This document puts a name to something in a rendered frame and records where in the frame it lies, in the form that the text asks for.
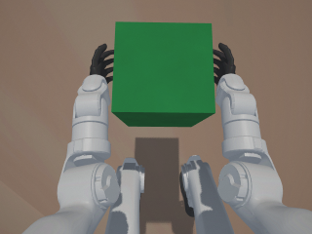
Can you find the left robot upper arm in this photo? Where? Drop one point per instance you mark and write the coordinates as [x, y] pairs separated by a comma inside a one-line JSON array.
[[84, 194]]

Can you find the right robot upper arm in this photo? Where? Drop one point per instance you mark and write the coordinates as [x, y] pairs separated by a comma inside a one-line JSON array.
[[255, 193]]

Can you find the robot right hand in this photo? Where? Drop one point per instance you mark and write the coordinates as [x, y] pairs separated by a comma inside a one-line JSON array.
[[226, 63]]

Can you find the left robot forearm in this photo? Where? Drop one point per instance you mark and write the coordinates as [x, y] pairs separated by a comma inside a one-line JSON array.
[[89, 141]]

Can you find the robot right foot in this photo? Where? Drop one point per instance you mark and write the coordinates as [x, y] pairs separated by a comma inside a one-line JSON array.
[[189, 210]]

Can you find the right robot thigh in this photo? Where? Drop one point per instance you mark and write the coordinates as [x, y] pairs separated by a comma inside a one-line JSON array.
[[210, 214]]

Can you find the right robot forearm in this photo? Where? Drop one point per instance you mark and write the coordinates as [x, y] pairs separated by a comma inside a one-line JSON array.
[[239, 119]]

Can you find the carton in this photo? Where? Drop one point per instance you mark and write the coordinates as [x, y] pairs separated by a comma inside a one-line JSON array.
[[163, 73]]

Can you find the robot left hand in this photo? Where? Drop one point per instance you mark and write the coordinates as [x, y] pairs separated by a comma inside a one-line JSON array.
[[98, 63]]

